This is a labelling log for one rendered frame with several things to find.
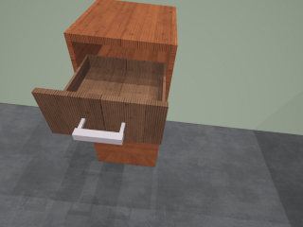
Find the handle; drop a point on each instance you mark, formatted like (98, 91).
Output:
(106, 137)

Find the cabinet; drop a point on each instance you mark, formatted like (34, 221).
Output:
(126, 30)

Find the drawer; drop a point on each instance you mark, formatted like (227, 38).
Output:
(109, 91)

